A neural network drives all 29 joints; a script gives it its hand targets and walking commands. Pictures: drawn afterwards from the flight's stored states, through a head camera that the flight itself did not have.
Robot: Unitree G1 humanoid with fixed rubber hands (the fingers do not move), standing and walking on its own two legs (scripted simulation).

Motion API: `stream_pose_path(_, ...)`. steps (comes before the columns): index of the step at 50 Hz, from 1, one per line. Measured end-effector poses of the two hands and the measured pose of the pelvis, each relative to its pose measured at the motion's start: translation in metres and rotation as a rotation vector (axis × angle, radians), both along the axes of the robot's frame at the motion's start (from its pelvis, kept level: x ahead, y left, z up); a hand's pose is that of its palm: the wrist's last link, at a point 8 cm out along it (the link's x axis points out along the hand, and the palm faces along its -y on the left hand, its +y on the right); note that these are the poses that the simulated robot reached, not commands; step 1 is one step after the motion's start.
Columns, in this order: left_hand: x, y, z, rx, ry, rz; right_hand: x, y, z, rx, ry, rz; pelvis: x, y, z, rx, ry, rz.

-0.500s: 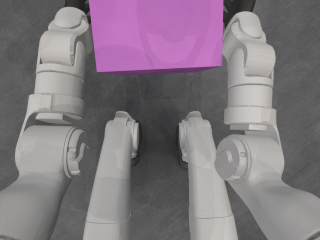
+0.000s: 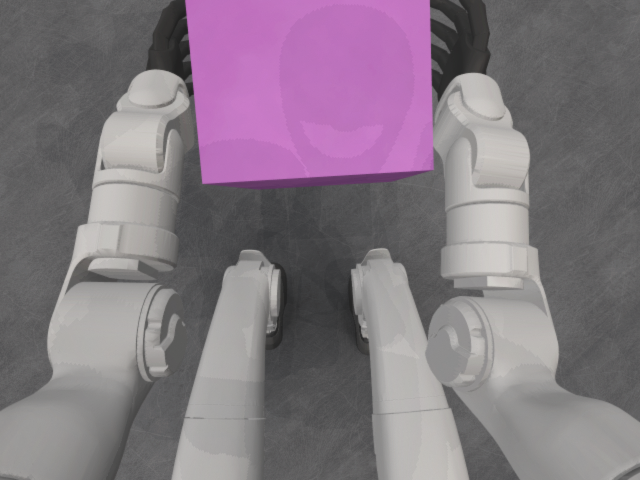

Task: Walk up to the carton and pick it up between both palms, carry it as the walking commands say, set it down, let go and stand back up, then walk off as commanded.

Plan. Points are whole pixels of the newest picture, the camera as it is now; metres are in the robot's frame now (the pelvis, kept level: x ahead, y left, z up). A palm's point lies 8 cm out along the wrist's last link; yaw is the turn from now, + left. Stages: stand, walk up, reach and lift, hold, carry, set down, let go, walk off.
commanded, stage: reach and lift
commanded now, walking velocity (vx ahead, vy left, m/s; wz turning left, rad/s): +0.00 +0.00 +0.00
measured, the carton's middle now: (316, 90) +0.51 +0.00 -0.11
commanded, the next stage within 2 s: none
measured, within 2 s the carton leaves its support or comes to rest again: neither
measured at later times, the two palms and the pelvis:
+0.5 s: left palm (145, 81) +0.47 +0.14 +0.01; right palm (501, 79) +0.46 -0.15 +0.03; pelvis +0.01 +0.00 +0.06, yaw -1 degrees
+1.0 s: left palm (82, 58) +0.44 +0.14 +0.11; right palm (604, 45) +0.44 -0.15 +0.13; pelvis +0.06 +0.00 +0.12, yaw -2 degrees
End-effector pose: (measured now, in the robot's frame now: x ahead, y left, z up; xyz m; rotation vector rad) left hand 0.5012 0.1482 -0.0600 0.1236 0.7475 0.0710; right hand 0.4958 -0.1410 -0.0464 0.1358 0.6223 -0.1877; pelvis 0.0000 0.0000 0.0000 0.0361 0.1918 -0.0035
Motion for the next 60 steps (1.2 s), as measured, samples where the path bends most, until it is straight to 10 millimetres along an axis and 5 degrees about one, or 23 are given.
stream_pose_path(39, -0.045, -0.009, 0.117, 0.001, 0.002, -0.016, -0.047, -0.009, 0.119, -0.002, -0.002, -0.008, 0.019, -0.001, 0.093, 0.0, -0.159, -0.027)
stream_pose_path(60, -0.058, -0.008, 0.22, -0.024, -0.008, 0.002, -0.056, -0.008, 0.226, -0.007, -0.015, 0.003, 0.087, -0.002, 0.14, -0.008, -0.151, -0.036)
